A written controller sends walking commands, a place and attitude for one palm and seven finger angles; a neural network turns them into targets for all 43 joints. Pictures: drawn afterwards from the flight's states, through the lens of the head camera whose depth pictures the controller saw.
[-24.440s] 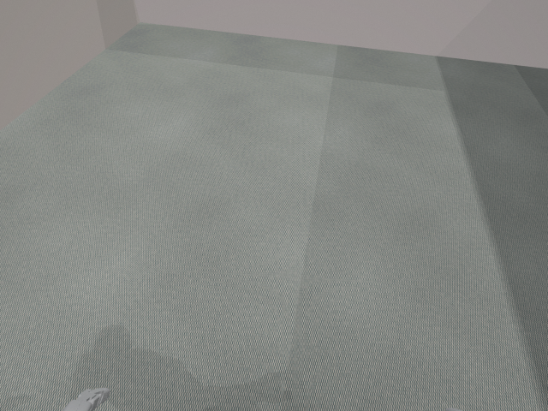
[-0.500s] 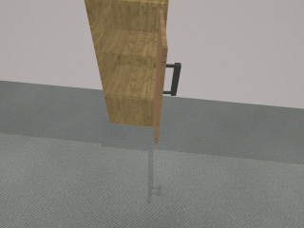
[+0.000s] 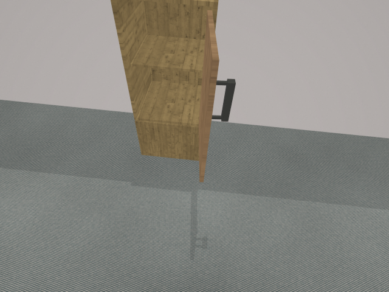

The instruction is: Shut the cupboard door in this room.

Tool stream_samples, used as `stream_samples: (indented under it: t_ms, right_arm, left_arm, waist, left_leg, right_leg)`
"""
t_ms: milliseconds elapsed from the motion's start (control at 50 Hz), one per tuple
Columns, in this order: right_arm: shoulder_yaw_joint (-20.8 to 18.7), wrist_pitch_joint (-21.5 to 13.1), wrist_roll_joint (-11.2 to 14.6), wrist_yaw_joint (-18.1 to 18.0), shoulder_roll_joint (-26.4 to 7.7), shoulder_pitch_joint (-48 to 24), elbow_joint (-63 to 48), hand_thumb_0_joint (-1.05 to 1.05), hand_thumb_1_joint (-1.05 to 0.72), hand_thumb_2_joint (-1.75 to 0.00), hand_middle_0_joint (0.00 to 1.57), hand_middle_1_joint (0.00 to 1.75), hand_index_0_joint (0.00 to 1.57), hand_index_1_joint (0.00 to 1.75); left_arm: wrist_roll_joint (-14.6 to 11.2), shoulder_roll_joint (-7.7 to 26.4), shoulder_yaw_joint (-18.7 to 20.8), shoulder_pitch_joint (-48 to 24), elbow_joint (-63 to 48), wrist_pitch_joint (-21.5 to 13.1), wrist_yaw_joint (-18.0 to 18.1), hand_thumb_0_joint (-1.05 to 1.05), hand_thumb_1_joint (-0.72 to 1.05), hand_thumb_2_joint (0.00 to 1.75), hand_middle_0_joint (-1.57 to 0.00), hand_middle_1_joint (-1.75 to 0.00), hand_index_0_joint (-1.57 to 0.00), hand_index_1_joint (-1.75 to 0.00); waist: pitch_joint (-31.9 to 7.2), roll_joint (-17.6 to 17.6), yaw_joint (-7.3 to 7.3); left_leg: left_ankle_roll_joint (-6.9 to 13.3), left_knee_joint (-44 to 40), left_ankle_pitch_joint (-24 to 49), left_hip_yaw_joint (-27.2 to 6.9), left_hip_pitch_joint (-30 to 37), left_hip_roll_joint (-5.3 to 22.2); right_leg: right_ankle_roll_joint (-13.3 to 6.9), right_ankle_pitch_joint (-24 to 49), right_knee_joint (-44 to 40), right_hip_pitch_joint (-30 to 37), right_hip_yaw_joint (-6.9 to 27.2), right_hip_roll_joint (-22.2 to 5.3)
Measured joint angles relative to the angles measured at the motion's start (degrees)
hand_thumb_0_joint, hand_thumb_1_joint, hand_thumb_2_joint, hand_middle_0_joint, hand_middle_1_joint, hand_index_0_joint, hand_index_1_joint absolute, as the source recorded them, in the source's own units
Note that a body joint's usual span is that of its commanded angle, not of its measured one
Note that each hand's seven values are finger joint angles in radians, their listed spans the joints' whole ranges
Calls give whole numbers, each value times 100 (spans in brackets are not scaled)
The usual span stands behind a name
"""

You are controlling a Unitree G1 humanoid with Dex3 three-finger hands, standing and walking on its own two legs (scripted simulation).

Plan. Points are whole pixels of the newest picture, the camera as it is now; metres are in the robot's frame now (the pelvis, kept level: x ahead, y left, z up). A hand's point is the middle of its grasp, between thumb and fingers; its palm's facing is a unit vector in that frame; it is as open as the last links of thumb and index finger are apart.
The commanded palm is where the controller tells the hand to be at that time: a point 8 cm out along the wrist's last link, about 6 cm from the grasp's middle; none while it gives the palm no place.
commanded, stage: turn or walk to find it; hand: left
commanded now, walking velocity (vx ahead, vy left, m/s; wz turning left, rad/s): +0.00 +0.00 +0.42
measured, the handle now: (221, 101) +0.69 -0.05 -0.01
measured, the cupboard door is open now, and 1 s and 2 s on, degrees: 96 96 96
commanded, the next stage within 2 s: stand and wait in 0.18 s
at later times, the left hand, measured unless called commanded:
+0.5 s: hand out of the picture -0.01 +0.15 -0.18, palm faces +0.10 -0.97 -0.20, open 7.4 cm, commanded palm none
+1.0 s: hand out of the picture -0.01 +0.14 -0.19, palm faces +0.15 -0.97 -0.19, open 7.4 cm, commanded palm none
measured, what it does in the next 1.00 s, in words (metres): stands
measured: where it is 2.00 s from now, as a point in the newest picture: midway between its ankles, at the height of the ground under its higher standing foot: outside the picture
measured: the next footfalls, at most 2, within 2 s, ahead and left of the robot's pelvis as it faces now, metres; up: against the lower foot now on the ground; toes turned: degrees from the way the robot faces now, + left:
right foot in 1.80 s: +0.09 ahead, -0.15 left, +0.00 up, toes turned +22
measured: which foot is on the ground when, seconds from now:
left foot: down 0.00-1.00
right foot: down 0.00-1.00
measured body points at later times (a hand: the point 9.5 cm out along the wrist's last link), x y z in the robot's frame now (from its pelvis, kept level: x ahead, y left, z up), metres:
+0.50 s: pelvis +0.00 -0.02 -0.01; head +0.02 -0.02 +0.44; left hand -0.02 +0.20 -0.17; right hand +0.02 -0.24 -0.17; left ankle +0.00 +0.08 -0.74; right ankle -0.01 -0.13 -0.74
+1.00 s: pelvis +0.01 -0.03 -0.01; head +0.03 -0.02 +0.44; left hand -0.02 +0.19 -0.17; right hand +0.03 -0.25 -0.17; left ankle +0.00 +0.08 -0.74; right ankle -0.01 -0.13 -0.74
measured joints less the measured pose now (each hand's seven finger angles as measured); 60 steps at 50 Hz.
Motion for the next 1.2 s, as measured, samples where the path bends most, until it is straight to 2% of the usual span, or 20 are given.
stream_samples:
  t_ms: [140, 260, 420, 620, 700, 840, 1080, 1200]
  right_arm:
    - [-45, 76, -15, 33, 9, 10, -53, 0, -91, -90, 20, 30, 19, 30]
    - [-134, 162, -43, 45, -54, -108, -177, 1, -90, -90, 20, 30, 20, 30]
    - [-157, 140, -46, 33, -274, -258, -243, 1, -92, -90, 20, 30, 20, 30]
    - [-65, 114, -32, 16, -315, -351, -187, 1, -92, -90, 19, 30, 19, 30]
    - [-67, 161, -40, 35, -308, -337, -234, 1, -92, -90, 19, 30, 19, 30]
    - [-80, 228, -73, 49, -251, -322, -241, 1, -92, -90, 19, 30, 19, 30]
    - [-52, 162, -44, 14, -271, -281, -180, 2, -92, -90, 20, 30, 20, 30]
    - [-123, 285, -66, 65, -317, -310, -357, 1, -92, -90, 20, 30, 20, 30]
  left_arm:
    - [0, 49, 79, -160, -126, 80, 10, 1, 90, 89, -20, -30, -20, -30]
    - [35, 136, 192, -389, -332, 144, 11, 1, 90, 89, -20, -30, -20, -30]
    - [22, 197, 187, -379, -322, 60, 7, 1, 90, 89, -20, -30, -20, -30]
    - [4, 171, 88, -360, -182, 53, -36, 1, 90, 89, -20, -30, -20, -30]
    - [-5, 161, 116, -382, -218, 96, -44, 1, 91, 89, -20, -30, -20, -30]
    - [-8, 244, 193, -413, -262, 132, -43, 1, 90, 89, -20, -30, -20, -30]
    - [-19, 271, 176, -434, -241, 106, -45, 1, 90, 89, -20, -30, -20, -30]
    - [14, 306, 275, -546, -454, 175, -49, 1, 90, 89, -20, -30, -20, -30]
  waist:
    - [31, 19, -49]
    - [109, 72, -20]
    - [78, 158, -16]
    - [44, 34, 23]
    - [99, 58, 4]
    - [210, 55, 22]
    - [138, 97, 23]
    - [204, 157, -4]
  left_leg:
    - [33, 258, -92, -119, -211, -57]
    - [53, 531, -152, -258, -531, -127]
    - [-89, 593, -168, -382, -550, -36]
    - [-214, 390, -109, -452, -267, 71]
    - [-247, 500, -125, -550, -374, 93]
    - [-270, 832, -283, -669, -579, 106]
    - [-248, 585, -195, -682, -379, 54]
    - [-281, 1211, -392, -757, -819, 95]
  right_leg:
    - [29, -149, 280, -158, -115, -92]
    - [14, -342, 688, -469, -244, -205]
    - [-103, -374, 639, -397, -368, -109]
    - [-200, -320, 363, -70, -441, 35]
    - [-239, -346, 400, -100, -539, 54]
    - [-270, -491, 627, -208, -648, 44]
    - [-227, -428, 423, -16, -671, 21]
    - [-261, -587, 736, -213, -876, -18]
